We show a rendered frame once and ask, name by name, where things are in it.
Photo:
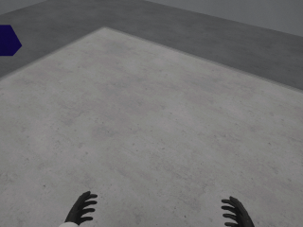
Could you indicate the robot left hand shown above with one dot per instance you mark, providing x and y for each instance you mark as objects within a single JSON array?
[{"x": 77, "y": 210}]

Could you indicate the robot right hand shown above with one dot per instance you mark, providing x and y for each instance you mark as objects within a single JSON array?
[{"x": 241, "y": 215}]

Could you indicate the carton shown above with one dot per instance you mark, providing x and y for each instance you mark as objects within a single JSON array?
[{"x": 9, "y": 42}]

